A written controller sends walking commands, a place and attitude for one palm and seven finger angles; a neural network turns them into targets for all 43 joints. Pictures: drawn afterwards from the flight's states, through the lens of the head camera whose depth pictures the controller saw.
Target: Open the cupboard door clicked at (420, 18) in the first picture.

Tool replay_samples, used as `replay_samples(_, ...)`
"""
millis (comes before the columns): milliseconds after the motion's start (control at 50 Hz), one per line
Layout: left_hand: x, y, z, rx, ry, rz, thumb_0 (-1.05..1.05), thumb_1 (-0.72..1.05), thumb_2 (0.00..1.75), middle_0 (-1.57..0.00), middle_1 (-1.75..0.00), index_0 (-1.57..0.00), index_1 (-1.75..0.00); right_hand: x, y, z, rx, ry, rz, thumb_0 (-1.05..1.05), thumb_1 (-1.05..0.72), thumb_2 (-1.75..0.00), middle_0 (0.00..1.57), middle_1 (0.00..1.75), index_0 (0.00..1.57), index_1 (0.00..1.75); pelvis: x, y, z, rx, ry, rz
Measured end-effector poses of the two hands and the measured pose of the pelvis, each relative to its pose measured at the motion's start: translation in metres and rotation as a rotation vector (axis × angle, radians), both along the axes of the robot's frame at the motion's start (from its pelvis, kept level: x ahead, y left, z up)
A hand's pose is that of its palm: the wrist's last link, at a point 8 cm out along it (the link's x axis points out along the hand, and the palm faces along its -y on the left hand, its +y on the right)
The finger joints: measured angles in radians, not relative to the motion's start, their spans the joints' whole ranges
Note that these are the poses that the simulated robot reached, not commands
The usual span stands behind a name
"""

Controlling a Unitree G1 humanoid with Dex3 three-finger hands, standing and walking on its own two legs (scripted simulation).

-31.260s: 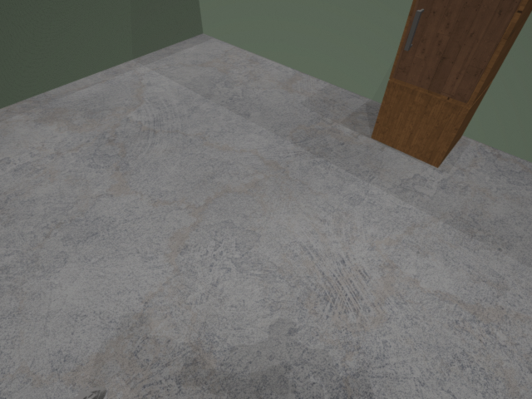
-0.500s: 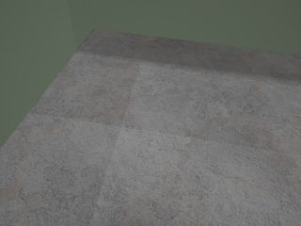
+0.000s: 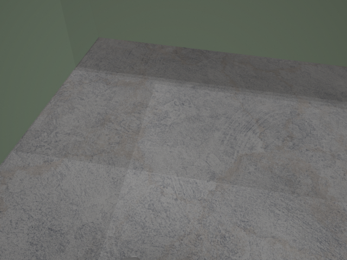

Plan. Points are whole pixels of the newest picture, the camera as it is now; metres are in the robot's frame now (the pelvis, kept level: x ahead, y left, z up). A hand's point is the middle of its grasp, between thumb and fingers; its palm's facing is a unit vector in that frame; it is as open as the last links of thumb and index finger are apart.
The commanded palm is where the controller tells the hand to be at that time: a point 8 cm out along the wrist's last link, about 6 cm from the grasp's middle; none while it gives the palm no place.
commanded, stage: turn to face it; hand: left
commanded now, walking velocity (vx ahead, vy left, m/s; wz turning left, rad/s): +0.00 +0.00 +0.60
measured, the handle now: out of the picture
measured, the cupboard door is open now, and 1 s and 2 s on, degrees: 45 45 45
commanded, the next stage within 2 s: none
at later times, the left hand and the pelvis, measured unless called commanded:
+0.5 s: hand out of the picture +0.09 +0.15 -0.14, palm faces +0.32 -0.90 -0.29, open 7.4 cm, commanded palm none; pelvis +0.08 -0.07 +0.01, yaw +18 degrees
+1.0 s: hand out of the picture +0.06 +0.13 -0.15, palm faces +0.59 -0.74 -0.32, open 7.4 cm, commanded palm none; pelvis +0.12 -0.11 -0.01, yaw +37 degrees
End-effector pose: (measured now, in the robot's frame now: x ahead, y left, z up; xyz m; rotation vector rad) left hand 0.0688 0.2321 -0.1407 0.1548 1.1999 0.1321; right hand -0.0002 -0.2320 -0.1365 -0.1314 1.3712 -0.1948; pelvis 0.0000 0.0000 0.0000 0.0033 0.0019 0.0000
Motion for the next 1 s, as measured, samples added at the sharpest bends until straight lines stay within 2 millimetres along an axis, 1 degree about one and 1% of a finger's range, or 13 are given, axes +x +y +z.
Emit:
replay_samples(80, 0.012, 0.007, -0.016, -0.002, 0.034, 0.045, 0.0, 0.92, 0.9, -0.2, -0.3, -0.2, -0.3, 0.048, 0.006, -0.01, -0.007, -0.053, 0.055, 0.0, -0.92, -0.9, 0.2, 0.29, 0.2, 0.29, 0.023, 0.002, -0.013, -0.008, 0.005, 0.034)
replay_samples(160, 0.028, 0.006, -0.009, 0.016, 0.029, 0.09, 0.01, 0.92, 0.9, -0.2, -0.3, -0.2, -0.3, 0.08, 0.0, -0.007, -0.013, -0.068, 0.111, 0.01, -0.92, -0.9, 0.2, 0.29, 0.2, 0.3, 0.035, -0.007, -0.009, -0.006, 0.018, 0.085)
replay_samples(260, 0.048, -0.005, 0.012, 0.048, -0.049, 0.14, 0.01, 0.91, 0.9, -0.2, -0.3, -0.19, -0.3, 0.112, -0.024, -0.008, -0.002, -0.063, 0.179, 0.0, -0.92, -0.9, 0.2, 0.3, 0.2, 0.3, 0.046, -0.028, -0.004, -0.01, 0.022, 0.147)
replay_samples(320, 0.051, -0.013, 0.018, 0.09, -0.1, 0.167, 0.01, 0.91, 0.9, -0.2, -0.3, -0.2, -0.3, 0.136, -0.047, -0.016, 0.005, -0.07, 0.208, 0.0, -0.91, -0.9, 0.2, 0.3, 0.2, 0.3, 0.054, -0.047, -0.01, 0.011, 0.024, 0.187)
replay_samples(400, 0.033, -0.026, 0.028, 0.118, -0.083, 0.233, 0.01, 0.9, 0.9, -0.2, -0.3, -0.2, -0.3, 0.178, -0.07, -0.011, -0.009, -0.084, 0.267, 0.01, -0.91, -0.9, 0.2, 0.29, 0.2, 0.3, 0.064, -0.061, -0.004, 0.028, 0.011, 0.255)
replay_samples(480, 0.006, -0.041, 0.031, 0.109, -0.022, 0.299, 0.01, 0.9, 0.9, -0.2, -0.3, -0.2, -0.3, 0.223, -0.075, 0.004, -0.017, -0.128, 0.338, 0.01, -0.91, -0.9, 0.2, 0.29, 0.2, 0.29, 0.074, -0.07, 0.005, 0.05, 0.015, 0.309)
replay_samples(560, -0.026, -0.055, 0.025, 0.082, 0.046, 0.367, 0.01, 0.9, 0.9, -0.2, -0.3, -0.2, -0.3, 0.267, -0.061, 0.014, -0.013, -0.178, 0.433, 0.01, -0.91, -0.9, 0.2, 0.29, 0.2, 0.29, 0.081, -0.074, 0.007, 0.057, 0.019, 0.358)
replay_samples(640, -0.06, -0.063, 0.012, 0.051, 0.11, 0.448, 0.01, 0.9, 0.9, -0.2, -0.3, -0.2, -0.3, 0.305, -0.031, 0.017, -0.005, -0.238, 0.537, 0.01, -0.91, -0.9, 0.2, 0.29, 0.19, 0.29, 0.084, -0.072, 0.001, 0.045, 0.015, 0.413)
replay_samples(680, -0.075, -0.062, 0.0, 0.037, 0.132, 0.486, 0.01, 0.9, 0.9, -0.2, -0.3, -0.2, -0.3, 0.319, -0.016, 0.014, -0.003, -0.283, 0.587, 0.01, -0.91, -0.9, 0.2, 0.29, 0.2, 0.29, 0.085, -0.067, -0.009, 0.021, 0.014, 0.436)
replay_samples(740, -0.086, -0.059, -0.008, 0.042, 0.16, 0.531, 0.01, 0.9, 0.9, -0.2, -0.3, -0.2, -0.3, 0.326, -0.003, 0.013, 0.001, -0.303, 0.641, 0.0, -0.91, -0.9, 0.2, 0.29, 0.2, 0.29, 0.084, -0.071, -0.014, 0.023, 0.007, 0.479)
replay_samples(800, -0.08, -0.056, -0.001, 0.059, 0.128, 0.574, 0.01, 0.9, 0.9, -0.2, -0.3, -0.2, -0.3, 0.322, -0.002, 0.012, 0.002, -0.266, 0.679, 0.0, -0.91, -0.9, 0.2, 0.29, 0.2, 0.3, 0.087, -0.077, -0.009, 0.012, 0.004, 0.521)
replay_samples(900, -0.058, -0.058, 0.017, 0.1, 0.034, 0.609, 0.01, 0.91, 0.9, -0.2, -0.3, -0.2, -0.3, 0.318, -0.014, 0.003, 0.023, -0.184, 0.716, 0.0, -0.91, -0.9, 0.2, 0.3, 0.2, 0.3, 0.098, -0.093, -0.004, -0.003, 0.002, 0.584)
replay_samples(1000, -0.043, -0.075, 0.022, 0.16, -0.024, 0.63, 0.01, 0.9, 0.9, -0.2, -0.3, -0.2, -0.3, 0.332, -0.034, -0.016, 0.044, -0.135, 0.723, 0.01, -0.9, -0.9, 0.21, 0.3, 0.2, 0.3, 0.116, -0.114, -0.014, 0.013, 0.011, 0.648)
